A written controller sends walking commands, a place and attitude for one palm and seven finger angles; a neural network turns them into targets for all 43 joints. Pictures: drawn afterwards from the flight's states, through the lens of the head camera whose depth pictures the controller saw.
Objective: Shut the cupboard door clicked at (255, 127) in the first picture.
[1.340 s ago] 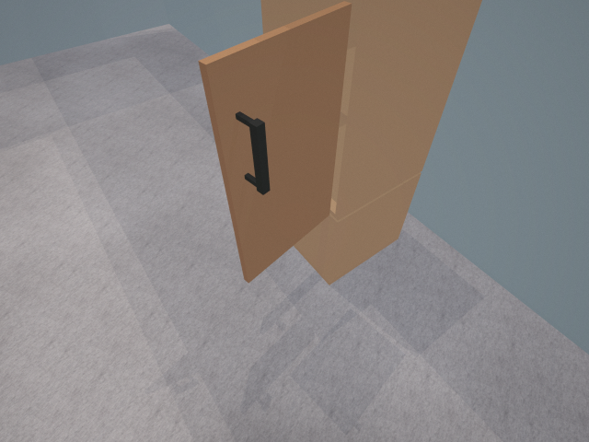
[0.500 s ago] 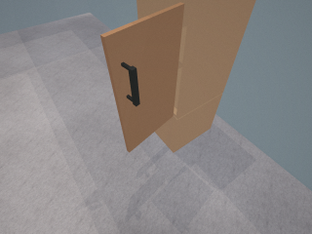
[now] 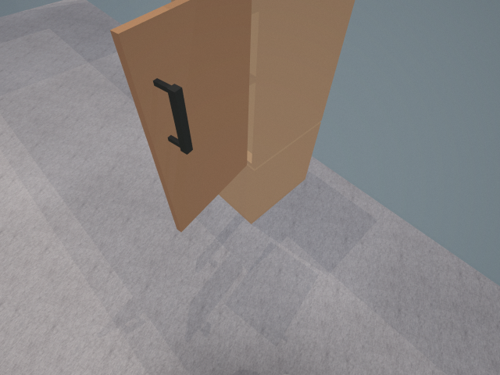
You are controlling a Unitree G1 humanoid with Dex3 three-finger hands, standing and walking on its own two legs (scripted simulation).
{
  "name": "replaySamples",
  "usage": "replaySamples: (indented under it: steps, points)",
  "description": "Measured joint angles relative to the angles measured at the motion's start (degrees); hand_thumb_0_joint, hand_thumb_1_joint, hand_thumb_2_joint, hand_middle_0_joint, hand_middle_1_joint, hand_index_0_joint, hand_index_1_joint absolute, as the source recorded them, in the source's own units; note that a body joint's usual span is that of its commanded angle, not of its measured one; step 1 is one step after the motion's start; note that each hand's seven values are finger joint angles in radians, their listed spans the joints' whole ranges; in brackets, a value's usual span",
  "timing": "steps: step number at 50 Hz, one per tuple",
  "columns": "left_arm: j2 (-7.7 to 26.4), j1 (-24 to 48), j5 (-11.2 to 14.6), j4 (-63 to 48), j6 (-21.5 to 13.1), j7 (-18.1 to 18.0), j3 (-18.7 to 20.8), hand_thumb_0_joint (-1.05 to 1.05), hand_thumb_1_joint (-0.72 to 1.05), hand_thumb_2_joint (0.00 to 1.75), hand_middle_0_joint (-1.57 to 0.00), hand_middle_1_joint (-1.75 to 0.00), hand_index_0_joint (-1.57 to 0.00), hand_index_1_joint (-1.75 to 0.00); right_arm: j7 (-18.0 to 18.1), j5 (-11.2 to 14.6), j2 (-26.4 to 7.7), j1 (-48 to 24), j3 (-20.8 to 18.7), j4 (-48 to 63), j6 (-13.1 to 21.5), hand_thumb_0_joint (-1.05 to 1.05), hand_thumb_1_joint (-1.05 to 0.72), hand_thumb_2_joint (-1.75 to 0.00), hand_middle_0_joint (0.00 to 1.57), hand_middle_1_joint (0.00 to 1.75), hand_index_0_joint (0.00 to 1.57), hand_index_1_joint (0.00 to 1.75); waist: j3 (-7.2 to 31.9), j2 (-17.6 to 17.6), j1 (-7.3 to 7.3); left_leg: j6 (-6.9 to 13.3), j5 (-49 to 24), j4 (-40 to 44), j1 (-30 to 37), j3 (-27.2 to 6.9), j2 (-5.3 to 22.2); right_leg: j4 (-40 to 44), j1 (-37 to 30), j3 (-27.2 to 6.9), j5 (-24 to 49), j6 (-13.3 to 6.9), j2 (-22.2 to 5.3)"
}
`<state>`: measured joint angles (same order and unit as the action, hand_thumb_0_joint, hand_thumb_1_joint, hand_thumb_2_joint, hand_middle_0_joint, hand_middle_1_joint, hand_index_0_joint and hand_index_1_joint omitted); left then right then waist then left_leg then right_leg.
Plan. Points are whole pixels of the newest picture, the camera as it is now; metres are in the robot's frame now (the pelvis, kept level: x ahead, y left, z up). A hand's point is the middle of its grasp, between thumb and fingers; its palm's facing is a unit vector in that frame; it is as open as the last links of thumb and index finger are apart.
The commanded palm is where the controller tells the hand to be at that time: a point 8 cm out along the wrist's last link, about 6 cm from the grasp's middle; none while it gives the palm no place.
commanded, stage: walk to a spot facing it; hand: left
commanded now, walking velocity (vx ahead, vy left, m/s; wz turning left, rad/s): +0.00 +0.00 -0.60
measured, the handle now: (174, 118) +0.54 +0.18 +0.08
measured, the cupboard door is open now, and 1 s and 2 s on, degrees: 100 100 100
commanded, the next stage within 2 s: none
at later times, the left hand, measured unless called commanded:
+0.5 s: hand out of the picture +0.12 +0.12 -0.16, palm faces -0.27 -0.93 -0.26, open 7.4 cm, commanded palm none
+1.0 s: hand (213, 323) +0.23 +0.08 -0.16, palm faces -0.57 -0.79 -0.23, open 7.4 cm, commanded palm none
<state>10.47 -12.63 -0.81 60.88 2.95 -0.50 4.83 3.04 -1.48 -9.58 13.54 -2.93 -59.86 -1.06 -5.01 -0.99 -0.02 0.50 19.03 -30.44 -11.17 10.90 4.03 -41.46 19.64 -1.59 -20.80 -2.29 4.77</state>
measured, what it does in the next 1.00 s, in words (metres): steps on the spot, turning right: right foot, then left foot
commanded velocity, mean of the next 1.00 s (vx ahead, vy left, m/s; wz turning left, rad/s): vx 0.02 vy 0.00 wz -0.60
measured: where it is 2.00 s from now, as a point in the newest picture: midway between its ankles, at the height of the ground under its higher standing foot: outside the picture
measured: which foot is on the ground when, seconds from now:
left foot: down 0.00-0.26, up 0.28-0.66, down 0.68-1.00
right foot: up 0.00-0.24, down 0.26-0.68, up 0.70-1.00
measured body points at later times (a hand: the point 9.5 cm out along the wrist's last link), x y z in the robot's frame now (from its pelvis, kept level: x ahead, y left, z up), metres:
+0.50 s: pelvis +0.01 -0.05 +0.00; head +0.08 -0.09 +0.44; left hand +0.14 +0.17 -0.15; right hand +0.05 -0.34 -0.14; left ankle +0.02 +0.10 -0.67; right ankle +0.00 -0.15 -0.73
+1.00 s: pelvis +0.03 -0.04 +0.00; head +0.08 -0.06 +0.45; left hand +0.26 +0.13 -0.14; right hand -0.09 -0.26 -0.13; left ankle +0.08 +0.08 -0.73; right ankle -0.06 -0.15 -0.68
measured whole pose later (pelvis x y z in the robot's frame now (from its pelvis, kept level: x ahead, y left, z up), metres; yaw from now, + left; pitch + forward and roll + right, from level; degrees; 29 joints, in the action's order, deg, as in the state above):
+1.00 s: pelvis +0.03 -0.04 +0.00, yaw -38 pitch +1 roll -1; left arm 15.3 -9.2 -1.1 52.1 4.1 1.8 5.4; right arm 1.6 -2.0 -10.9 15.0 -1.4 -51.5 -0.4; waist -5.8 -0.6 -0.3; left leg -1.3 17.8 -29.1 -11.5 11.9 7.8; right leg -54.5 26.8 1.8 -23.1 3.1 -2.5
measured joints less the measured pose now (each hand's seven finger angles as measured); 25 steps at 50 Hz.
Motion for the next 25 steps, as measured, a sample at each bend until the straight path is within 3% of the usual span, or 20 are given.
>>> replaySamples:
  steps: [3,5,11,13,14,15,17,19,25]
  points:
    - [1.0,1.6,-0.3,-1.7,0.6,0.6,0.9,0.01,0.91,0.90,-0.20,-0.30,-0.20,-0.30,0.2,-0.3,-0.4,0.2,0.3,1.0,0.5,0.00,-0.90,-0.90,0.20,0.30,0.20,0.30,-0.7,0.3,0.12,0.0,-0.6,1.4,1.1,2.1,0.5,-15.9,5.8,0.9,-3.6,1.7,-2.0]
    - [1.6,2.5,-0.4,-3.1,0.6,0.9,1.3,0.01,0.91,0.90,-0.20,-0.30,-0.20,-0.30,0.0,-0.6,-0.6,0.0,0.4,1.3,0.4,0.00,-0.90,-0.90,0.20,0.30,0.20,0.30,-1.2,0.5,0.46,-0.5,-0.8,2.0,1.7,3.5,1.1,-19.1,7.5,1.3,-3.3,2.5,-3.9]
    - [2.3,4.3,-0.4,-5.9,0.0,1.4,1.1,0.01,0.91,0.90,-0.20,-0.30,-0.20,-0.30,-1.1,-0.9,-1.2,-1.6,0.0,3.1,0.3,0.00,-0.90,-0.90,0.20,0.30,0.20,0.30,-2.8,2.6,0.32,-2.9,1.5,-1.3,2.1,7.0,5.2,-5.3,3.8,3.9,-1.9,2.8,-7.6]
    - [2.6,4.2,-0.5,-6.6,-0.7,1.6,0.9,0.01,0.91,0.90,-0.20,-0.30,-0.20,-0.30,-1.7,-0.6,-1.5,-1.4,-0.1,3.9,0.0,0.00,-0.90,-0.90,0.20,0.30,0.21,0.30,-2.6,3.1,0.24,-4.2,4.0,-5.6,1.0,7.7,7.0,2.2,0.7,4.7,3.9,2.1,-7.6]
    - [2.6,4.3,-0.6,-6.8,-1.5,1.5,0.8,0.01,0.91,0.90,-0.20,-0.30,-0.20,-0.30,-2.0,-0.2,-1.8,-1.6,-0.3,4.2,-0.4,0.00,-0.90,-0.90,0.20,0.30,0.21,0.30,-2.4,3.4,0.39,-4.2,5.4,-10.0,-0.9,6.4,7.7,2.9,0.5,4.8,3.5,1.6,-7.0]
    - [2.3,4.5,-0.5,-6.9,-2.0,1.1,0.6,0.01,0.91,0.90,-0.20,-0.30,-0.20,-0.30,-2.1,0.1,-2.4,-2.4,-0.4,4.4,-1.2,0.00,-0.90,-0.90,0.20,0.30,0.21,0.30,-2.9,4.0,0.52,-4.2,8.9,-16.2,-3.5,2.9,7.3,1.6,1.2,4.6,2.3,1.1,-6.2]
    - [1.6,4.5,-0.3,-7.2,-2.4,0.5,0.0,0.01,0.91,0.90,-0.20,-0.30,-0.20,-0.30,-2.2,0.4,-3.4,-4.4,-0.6,5.0,-2.4,0.01,-0.90,-0.90,0.20,0.30,0.20,0.30,-3.8,4.3,0.57,-3.9,12.6,-27.8,-8.7,-3.2,4.6,1.4,1.5,3.7,1.5,0.4,-5.1]
    - [1.2,3.9,-0.3,-7.5,-2.2,-0.2,-0.2,0.01,0.91,0.90,-0.20,-0.30,-0.20,-0.30,-2.2,0.6,-3.6,-6.5,-0.7,5.8,-2.6,0.01,-0.90,-0.90,0.20,0.30,0.20,0.30,-4.3,3.4,0.86,-3.9,11.3,-34.0,-12.5,-6.1,2.3,3.6,1.1,2.1,3.0,0.3,-4.3]
    - [0.5,1.8,-0.6,-7.2,-1.6,-0.4,-1.0,0.01,0.91,0.90,-0.20,-0.30,-0.20,-0.30,-2.0,0.9,-3.5,-10.2,-0.7,8.9,-1.7,0.01,-0.91,-0.90,0.20,0.30,0.20,0.30,-3.5,0.7,1.24,-4.5,6.9,-29.6,-15.6,-9.4,-0.6,10.2,-0.6,-2.3,7.1,-0.2,-2.2]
